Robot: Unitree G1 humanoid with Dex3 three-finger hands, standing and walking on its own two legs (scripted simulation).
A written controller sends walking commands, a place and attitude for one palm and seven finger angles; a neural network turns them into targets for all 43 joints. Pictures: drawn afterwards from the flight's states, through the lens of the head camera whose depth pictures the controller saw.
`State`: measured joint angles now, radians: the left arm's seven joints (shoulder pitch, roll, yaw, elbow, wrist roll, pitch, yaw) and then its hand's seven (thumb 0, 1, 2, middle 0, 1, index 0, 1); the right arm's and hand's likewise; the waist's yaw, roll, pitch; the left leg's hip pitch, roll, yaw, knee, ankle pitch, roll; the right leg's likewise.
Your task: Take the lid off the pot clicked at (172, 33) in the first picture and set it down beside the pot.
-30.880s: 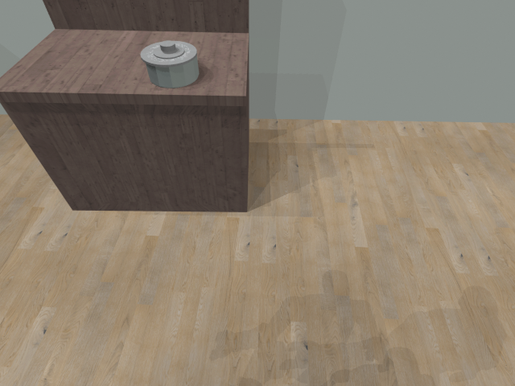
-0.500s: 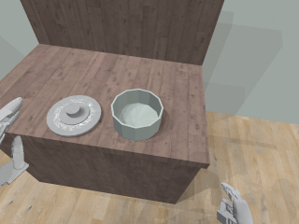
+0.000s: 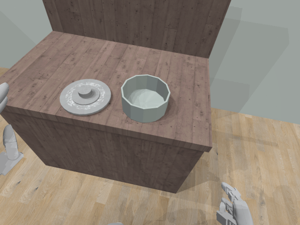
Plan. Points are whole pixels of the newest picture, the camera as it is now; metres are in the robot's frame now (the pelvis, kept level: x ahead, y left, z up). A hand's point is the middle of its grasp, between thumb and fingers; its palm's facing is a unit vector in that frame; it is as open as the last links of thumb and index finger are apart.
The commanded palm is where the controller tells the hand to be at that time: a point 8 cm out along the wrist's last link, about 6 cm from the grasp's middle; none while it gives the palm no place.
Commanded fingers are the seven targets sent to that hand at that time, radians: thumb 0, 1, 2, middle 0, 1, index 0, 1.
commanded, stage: step back with the hand held close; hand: left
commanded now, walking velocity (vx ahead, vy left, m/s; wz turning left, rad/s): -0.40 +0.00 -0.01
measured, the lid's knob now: (84, 91) +0.56 +0.29 -0.04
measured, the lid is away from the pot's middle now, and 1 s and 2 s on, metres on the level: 0.23 0.23 0.23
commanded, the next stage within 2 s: stop stepping back and stand still in 0.38 s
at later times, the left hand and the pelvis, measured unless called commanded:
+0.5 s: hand out of the picture +0.10 +0.23 +0.16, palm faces +0.36 -0.84 -0.41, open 7.4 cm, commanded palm +0.01 +0.28 +0.19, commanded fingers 0.00 0.90 0.90 -0.20 -0.30 -0.20 -0.30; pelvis -0.11 -0.01 -0.01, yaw +2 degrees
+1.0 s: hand out of the picture +0.01 +0.22 +0.15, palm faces +0.36 -0.85 -0.39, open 7.4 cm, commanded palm -0.05 +0.25 +0.19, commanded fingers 0.00 0.90 0.90 -0.20 -0.30 -0.20 -0.30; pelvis -0.18 -0.03 +0.00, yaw -1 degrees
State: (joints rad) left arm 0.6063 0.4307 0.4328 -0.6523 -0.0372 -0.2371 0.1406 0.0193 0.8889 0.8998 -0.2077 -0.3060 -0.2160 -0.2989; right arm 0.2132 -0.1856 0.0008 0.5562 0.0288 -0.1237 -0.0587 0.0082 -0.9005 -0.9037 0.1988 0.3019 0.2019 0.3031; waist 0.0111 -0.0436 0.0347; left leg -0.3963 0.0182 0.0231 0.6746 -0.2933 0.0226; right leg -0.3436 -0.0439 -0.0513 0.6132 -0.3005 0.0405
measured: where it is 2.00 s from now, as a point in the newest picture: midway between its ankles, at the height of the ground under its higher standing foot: outside the picture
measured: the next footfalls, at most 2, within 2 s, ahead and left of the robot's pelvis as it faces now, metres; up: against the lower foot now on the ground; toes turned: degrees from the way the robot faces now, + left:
left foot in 0.42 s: -0.05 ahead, +0.13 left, +0.00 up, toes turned +4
right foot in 0.64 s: -0.15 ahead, -0.12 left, +0.00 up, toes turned +5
